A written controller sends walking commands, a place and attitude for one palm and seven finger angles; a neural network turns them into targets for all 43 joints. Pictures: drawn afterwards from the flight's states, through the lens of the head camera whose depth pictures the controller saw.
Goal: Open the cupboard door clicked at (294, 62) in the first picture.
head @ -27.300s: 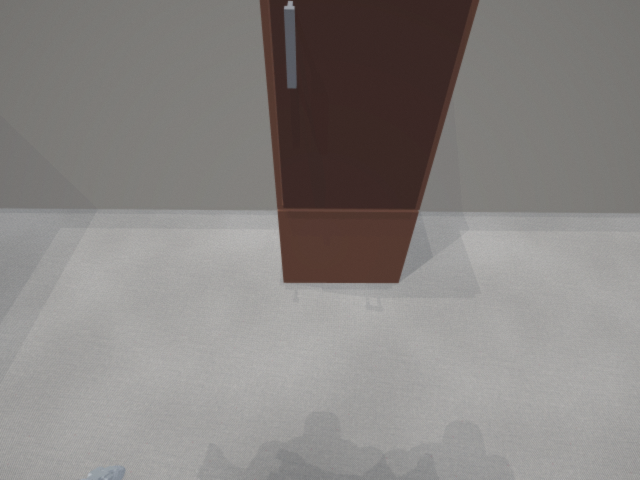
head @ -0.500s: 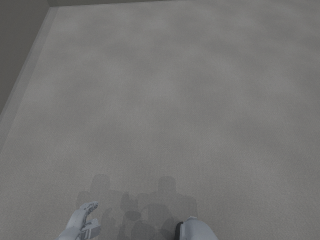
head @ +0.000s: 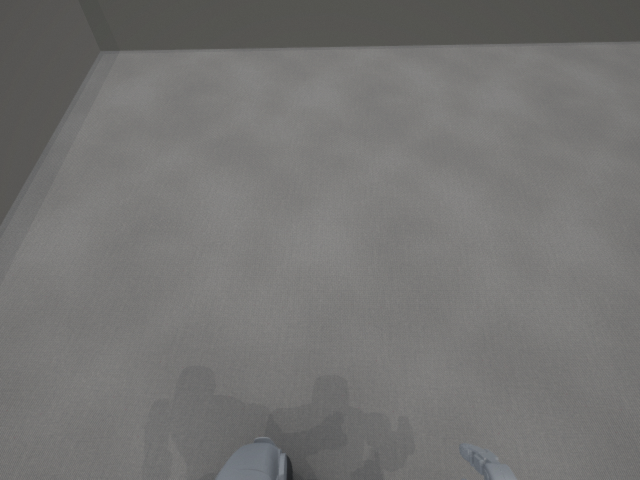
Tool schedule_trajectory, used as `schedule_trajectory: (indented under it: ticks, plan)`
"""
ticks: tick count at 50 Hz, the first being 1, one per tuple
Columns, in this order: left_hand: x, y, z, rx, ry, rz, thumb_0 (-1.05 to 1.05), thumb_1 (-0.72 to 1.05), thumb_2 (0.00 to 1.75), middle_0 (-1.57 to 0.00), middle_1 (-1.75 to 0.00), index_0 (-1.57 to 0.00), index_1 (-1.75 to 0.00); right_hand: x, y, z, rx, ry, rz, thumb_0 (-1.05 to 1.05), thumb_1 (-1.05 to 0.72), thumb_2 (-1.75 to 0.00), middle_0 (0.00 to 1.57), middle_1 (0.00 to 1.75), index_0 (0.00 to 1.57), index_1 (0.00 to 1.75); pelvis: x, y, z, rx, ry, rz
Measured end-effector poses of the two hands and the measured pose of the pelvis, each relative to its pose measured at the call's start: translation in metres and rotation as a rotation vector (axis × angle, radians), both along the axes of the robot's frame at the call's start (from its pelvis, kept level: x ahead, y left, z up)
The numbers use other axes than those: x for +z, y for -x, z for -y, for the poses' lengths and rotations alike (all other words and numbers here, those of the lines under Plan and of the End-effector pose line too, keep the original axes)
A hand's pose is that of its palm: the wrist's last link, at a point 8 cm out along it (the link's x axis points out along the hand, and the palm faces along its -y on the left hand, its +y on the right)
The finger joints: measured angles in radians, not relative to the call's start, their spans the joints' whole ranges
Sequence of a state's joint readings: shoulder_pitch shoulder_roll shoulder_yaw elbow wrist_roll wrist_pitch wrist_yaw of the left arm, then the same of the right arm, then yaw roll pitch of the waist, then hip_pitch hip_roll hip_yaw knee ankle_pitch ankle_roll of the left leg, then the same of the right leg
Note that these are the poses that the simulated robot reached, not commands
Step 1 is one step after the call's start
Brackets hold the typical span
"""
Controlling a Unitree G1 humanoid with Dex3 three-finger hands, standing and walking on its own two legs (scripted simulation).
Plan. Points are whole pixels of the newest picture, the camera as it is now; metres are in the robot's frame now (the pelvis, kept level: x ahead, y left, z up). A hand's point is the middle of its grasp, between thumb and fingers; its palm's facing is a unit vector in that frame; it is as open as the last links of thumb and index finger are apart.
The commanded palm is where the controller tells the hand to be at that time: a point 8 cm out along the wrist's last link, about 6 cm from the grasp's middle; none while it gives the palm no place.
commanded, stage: turn to face it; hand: left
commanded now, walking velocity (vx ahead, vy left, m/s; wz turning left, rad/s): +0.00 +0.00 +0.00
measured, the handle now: out of the picture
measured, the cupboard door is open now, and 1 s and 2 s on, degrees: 41 41 41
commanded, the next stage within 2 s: none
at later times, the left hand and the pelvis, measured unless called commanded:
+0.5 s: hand (211, 376) +0.27 +0.20 -0.15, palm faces +0.18 -0.94 -0.28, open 7.3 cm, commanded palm none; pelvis +0.19 -0.02 +0.00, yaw +11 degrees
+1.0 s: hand (178, 428) +0.20 +0.23 -0.17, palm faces +0.52 -0.81 -0.27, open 7.4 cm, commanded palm none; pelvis +0.25 +0.01 +0.00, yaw +30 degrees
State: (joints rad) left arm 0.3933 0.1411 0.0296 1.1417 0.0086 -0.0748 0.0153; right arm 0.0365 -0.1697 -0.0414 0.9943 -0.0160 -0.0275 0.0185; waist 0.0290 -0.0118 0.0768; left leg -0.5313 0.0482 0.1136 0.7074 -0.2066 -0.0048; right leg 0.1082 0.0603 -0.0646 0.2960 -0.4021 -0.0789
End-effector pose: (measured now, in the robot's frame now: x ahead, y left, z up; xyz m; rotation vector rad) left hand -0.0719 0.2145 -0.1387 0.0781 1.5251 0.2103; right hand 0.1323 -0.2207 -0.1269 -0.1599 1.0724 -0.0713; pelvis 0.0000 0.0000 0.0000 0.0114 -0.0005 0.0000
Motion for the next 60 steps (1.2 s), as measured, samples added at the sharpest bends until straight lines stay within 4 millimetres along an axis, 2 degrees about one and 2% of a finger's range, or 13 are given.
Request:
schedule_trajectory:
  ticks: [3, 5, 11, 17, 21, 25, 29, 34, 39, 43, 49, 54, 60]
  plan:
    - [-0.012, -0.017, 0.001, 0.013, 0.037, -0.070, 0.00, 0.91, 0.89, -0.20, -0.30, -0.20, -0.30, -0.005, -0.044, -0.010, 0.004, 0.021, 0.045, 0.00, -0.91, -0.90, 0.19, 0.30, 0.20, 0.30, -0.012, -0.040, -0.012, -0.011, 0.017, 0.007]
    - [-0.017, -0.041, -0.002, 0.008, 0.050, -0.078, 0.00, 0.91, 0.89, -0.20, -0.30, -0.20, -0.30, -0.006, -0.054, -0.014, -0.012, 0.032, 0.041, 0.00, -0.91, -0.90, 0.20, 0.30, 0.20, 0.30, -0.013, -0.060, -0.016, -0.015, 0.009, 0.009]
    - [-0.009, -0.162, -0.013, -0.008, 0.029, 0.116, 0.01, 0.91, 0.89, -0.20, -0.30, -0.20, -0.30, -0.004, -0.032, -0.015, -0.047, 0.066, -0.156, 0.00, -0.93, -0.90, 0.20, 0.30, 0.20, 0.30, 0.003, -0.104, -0.021, 0.031, 0.011, -0.011]
    - [0.006, -0.248, -0.041, -0.018, -0.067, 0.237, 0.03, 0.97, 0.89, -0.20, -0.30, -0.20, -0.30, -0.002, -0.015, 0.004, -0.046, 0.075, -0.346, 0.00, -0.94, -0.90, 0.20, 0.30, 0.20, 0.30, 0.008, -0.141, -0.010, 0.091, 0.024, -0.028]
    - [0.016, -0.296, -0.041, -0.018, -0.112, 0.310, 0.02, 0.95, 0.89, -0.19, -0.30, -0.19, -0.30, -0.008, -0.026, 0.019, -0.035, 0.062, -0.410, 0.00, -0.93, -0.90, 0.20, 0.30, 0.20, 0.30, 0.006, -0.165, 0.004, 0.136, 0.026, -0.035]
    - [0.020, -0.328, -0.031, -0.002, -0.156, 0.384, 0.01, 0.93, 0.89, -0.19, -0.30, -0.19, -0.30, -0.022, -0.060, 0.037, -0.001, 0.049, -0.416, 0.01, -0.92, -0.90, 0.20, 0.30, 0.20, 0.30, -0.003, -0.188, 0.021, 0.191, 0.011, -0.040]
    - [0.026, -0.333, -0.017, 0.055, -0.157, 0.397, 0.00, 0.92, 0.89, -0.20, -0.30, -0.20, -0.30, -0.019, -0.120, 0.047, 0.075, 0.065, -0.367, 0.01, -0.91, -0.90, 0.20, 0.30, 0.20, 0.30, 0.003, -0.203, 0.027, 0.261, -0.007, -0.030]
    - [0.022, -0.316, -0.003, 0.148, -0.121, 0.352, 0.00, 0.91, 0.89, -0.20, -0.30, -0.20, -0.30, -0.006, -0.211, 0.037, 0.195, 0.081, -0.235, 0.01, -0.91, -0.90, 0.19, 0.30, 0.20, 0.30, 0.009, -0.220, 0.028, 0.341, -0.027, -0.030]
    - [0.008, -0.281, -0.015, 0.266, -0.128, 0.299, -0.01, 0.93, 0.89, -0.20, -0.30, -0.20, -0.30, 0.005, -0.298, 0.001, 0.343, 0.108, -0.100, 0.01, -0.91, -0.90, 0.19, 0.30, 0.20, 0.30, 0.003, -0.232, 0.018, 0.419, -0.019, -0.024]
    - [-0.013, -0.247, -0.034, 0.341, -0.123, 0.226, -0.01, 0.92, 0.89, -0.20, -0.30, -0.20, -0.30, 0.010, -0.351, -0.037, 0.439, 0.129, 0.032, 0.01, -0.91, -0.90, 0.19, 0.30, 0.20, 0.30, -0.013, -0.240, 0.001, 0.468, 0.000, -0.023]
    - [-0.002, -0.237, -0.054, 0.416, -0.164, 0.189, 0.00, 0.91, 0.89, -0.20, -0.30, -0.20, -0.30, 0.023, -0.369, -0.064, 0.510, 0.141, 0.057, 0.00, -0.91, -0.90, 0.20, 0.30, 0.20, 0.30, -0.003, -0.253, -0.006, 0.518, 0.020, -0.024]
    - [0.014, -0.255, -0.057, 0.450, -0.192, 0.245, 0.00, 0.91, 0.89, -0.19, -0.30, -0.19, -0.30, 0.017, -0.364, -0.068, 0.551, 0.125, -0.023, 0.00, -0.91, -0.90, 0.20, 0.30, 0.20, 0.30, 0.006, -0.265, -0.003, 0.572, 0.029, -0.023]
    - [0.023, -0.282, -0.040, 0.484, -0.224, 0.294, 0.00, 0.91, 0.89, -0.19, -0.30, -0.19, -0.30, -0.005, -0.363, -0.056, 0.576, 0.094, -0.134, 0.01, -0.91, -0.90, 0.20, 0.30, 0.21, 0.30, 0.003, -0.288, 0.012, 0.646, 0.026, -0.025]
